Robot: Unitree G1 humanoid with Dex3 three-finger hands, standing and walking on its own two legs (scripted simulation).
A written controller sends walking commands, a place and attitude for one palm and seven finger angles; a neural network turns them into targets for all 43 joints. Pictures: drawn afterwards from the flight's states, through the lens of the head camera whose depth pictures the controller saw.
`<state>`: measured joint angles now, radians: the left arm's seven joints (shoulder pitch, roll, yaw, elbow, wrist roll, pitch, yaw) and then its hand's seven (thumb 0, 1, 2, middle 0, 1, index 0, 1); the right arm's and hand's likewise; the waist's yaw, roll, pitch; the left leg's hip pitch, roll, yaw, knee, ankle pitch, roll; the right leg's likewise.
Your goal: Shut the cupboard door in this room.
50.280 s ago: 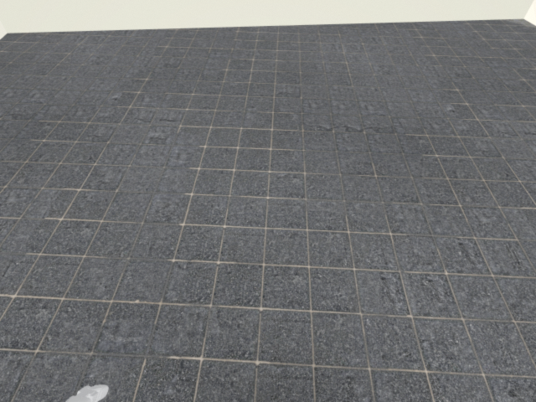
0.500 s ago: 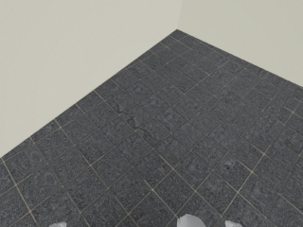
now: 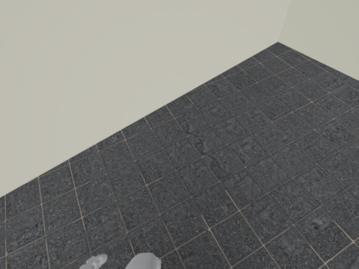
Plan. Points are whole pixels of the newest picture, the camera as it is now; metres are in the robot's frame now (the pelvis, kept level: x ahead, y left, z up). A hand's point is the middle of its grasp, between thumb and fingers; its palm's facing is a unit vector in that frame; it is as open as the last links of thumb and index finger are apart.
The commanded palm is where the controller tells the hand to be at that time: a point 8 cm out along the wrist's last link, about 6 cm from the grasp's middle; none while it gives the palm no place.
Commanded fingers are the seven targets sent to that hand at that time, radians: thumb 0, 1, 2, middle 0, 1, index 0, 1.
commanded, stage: walk to a spot facing it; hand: left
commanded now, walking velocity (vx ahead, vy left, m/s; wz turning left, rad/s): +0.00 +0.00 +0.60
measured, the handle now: out of the picture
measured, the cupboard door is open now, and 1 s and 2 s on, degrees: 90 90 90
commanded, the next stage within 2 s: none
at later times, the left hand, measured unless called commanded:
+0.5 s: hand out of the picture +0.00 +0.29 -0.17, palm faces +0.33 -0.91 -0.25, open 7.4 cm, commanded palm none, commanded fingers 0.00 0.90 0.90 -0.20 -0.30 -0.20 -0.30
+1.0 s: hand out of the picture -0.05 +0.22 -0.15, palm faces +0.57 -0.78 -0.25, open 7.4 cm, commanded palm none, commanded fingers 0.00 0.90 0.90 -0.20 -0.30 -0.20 -0.30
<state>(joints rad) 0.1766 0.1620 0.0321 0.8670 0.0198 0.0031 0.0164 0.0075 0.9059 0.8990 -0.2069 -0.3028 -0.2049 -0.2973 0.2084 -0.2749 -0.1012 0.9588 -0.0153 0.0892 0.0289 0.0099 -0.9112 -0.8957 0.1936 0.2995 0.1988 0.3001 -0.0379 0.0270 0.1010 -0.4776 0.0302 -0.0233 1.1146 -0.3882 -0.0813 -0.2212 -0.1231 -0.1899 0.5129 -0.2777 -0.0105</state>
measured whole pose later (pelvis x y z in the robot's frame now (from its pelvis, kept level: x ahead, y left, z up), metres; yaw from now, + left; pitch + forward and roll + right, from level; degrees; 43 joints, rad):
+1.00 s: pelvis -0.01 +0.02 +0.00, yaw +36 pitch +0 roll +2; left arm 0.20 0.18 0.04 0.87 0.02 0.01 0.01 0.01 0.91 0.90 -0.21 -0.30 -0.21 -0.30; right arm 0.18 -0.27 -0.09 0.96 -0.01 0.09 0.03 0.01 -0.91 -0.90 0.19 0.30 0.20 0.30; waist -0.02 0.01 0.11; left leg -0.43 0.04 0.00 0.98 -0.42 -0.08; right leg -0.22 -0.15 -0.23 0.52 -0.30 0.01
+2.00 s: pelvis +0.13 +0.27 -0.02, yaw +69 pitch +1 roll -1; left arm 0.39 0.21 0.07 1.05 0.03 -0.05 -0.01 0.01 0.91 0.90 -0.20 -0.30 -0.20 -0.30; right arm 0.10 -0.22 -0.06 0.91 -0.03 -0.02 0.05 0.01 -0.91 -0.90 0.19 0.30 0.20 0.30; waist 0.05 -0.04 0.09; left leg -0.42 0.05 0.12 0.63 -0.22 0.03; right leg -0.08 -0.20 -0.31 0.58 -0.43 0.10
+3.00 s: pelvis +0.26 +0.69 -0.02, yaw +87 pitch +0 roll -1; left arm 0.39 0.16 0.05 1.07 0.02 -0.05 0.00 0.01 0.92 0.90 -0.20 -0.30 -0.20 -0.30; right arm 0.09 -0.22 -0.05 0.94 -0.03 -0.01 0.04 0.01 -0.92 -0.90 0.19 0.30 0.20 0.30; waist 0.05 -0.02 0.11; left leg -0.44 0.05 0.13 0.61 -0.17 0.03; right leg -0.07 -0.15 -0.36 0.57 -0.43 0.06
